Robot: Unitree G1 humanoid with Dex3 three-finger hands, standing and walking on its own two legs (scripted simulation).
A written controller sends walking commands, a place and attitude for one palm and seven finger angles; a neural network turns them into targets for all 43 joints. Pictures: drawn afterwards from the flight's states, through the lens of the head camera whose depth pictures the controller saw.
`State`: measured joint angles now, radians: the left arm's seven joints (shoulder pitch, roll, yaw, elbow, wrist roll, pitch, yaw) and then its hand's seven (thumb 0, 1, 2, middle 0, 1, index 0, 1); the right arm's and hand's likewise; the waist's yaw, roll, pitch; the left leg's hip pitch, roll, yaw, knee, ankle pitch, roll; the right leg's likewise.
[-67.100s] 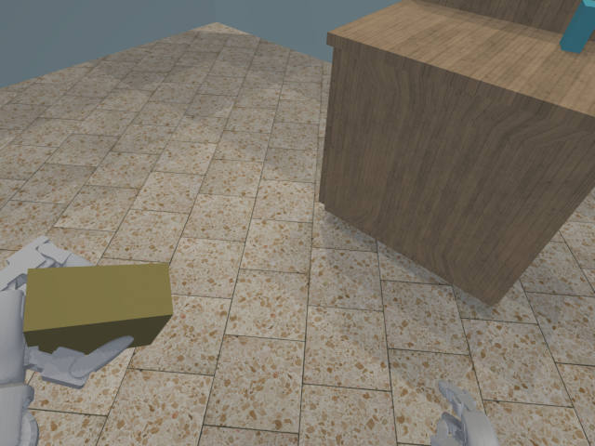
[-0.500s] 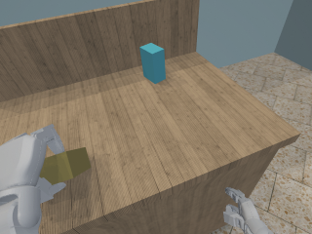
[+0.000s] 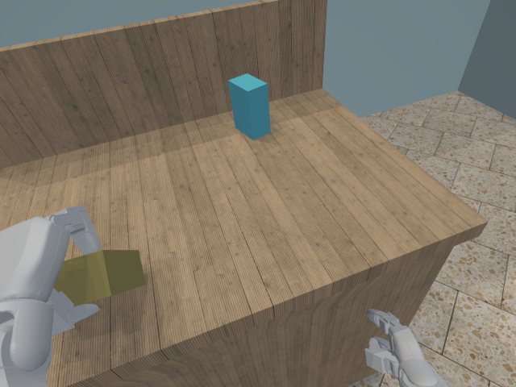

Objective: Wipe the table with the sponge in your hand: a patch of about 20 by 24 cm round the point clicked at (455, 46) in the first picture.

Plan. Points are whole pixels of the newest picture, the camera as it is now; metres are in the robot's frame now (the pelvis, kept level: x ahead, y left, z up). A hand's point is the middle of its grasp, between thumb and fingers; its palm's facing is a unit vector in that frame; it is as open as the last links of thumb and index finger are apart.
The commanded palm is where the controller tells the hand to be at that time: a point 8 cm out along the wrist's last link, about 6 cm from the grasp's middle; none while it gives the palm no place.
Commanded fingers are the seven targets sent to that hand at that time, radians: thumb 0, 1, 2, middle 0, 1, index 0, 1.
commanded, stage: lift the sponge slowly off the table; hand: left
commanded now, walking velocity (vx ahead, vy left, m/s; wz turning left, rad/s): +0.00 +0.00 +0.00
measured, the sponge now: (88, 281) +0.19 +0.28 +0.12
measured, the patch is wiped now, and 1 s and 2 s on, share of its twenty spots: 0.90 0.90 0.90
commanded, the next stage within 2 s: bring the sponge back beside the body in 1.60 s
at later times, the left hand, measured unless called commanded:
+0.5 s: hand (61, 261) +0.18 +0.27 +0.19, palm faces +0.22 -0.11 -0.97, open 9.2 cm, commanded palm +0.13 +0.27 +0.26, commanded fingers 0.00 0.10 1.30 -1.20 -1.60 -1.20 -1.60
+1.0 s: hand (53, 234) +0.19 +0.26 +0.23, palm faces +0.33 -0.12 -0.94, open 9.2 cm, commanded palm +0.13 +0.26 +0.30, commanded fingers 0.00 0.10 1.30 -1.20 -1.60 -1.20 -1.60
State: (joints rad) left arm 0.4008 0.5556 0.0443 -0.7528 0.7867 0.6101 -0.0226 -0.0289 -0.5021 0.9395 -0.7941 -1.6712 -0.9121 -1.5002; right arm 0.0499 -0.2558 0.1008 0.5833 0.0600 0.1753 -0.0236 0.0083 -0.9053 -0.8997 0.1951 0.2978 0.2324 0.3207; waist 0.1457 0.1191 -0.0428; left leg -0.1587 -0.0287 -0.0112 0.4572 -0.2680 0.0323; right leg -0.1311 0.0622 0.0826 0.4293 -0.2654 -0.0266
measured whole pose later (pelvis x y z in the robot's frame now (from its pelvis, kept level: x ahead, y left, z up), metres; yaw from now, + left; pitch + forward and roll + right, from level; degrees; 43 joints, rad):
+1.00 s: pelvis -0.02 -0.01 +0.00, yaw +1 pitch -3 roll +0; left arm 0.11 0.65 0.06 -0.66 0.72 0.62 -0.14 -0.03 -0.53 0.95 -0.86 -1.57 -0.95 -1.46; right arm 0.02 -0.27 0.10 0.60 0.08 0.12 -0.07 0.01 -0.90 -0.90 0.20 0.30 0.19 0.30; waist 0.16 0.13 -0.04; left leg -0.16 -0.03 -0.02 0.43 -0.22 0.02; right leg -0.15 0.06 0.07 0.43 -0.23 -0.03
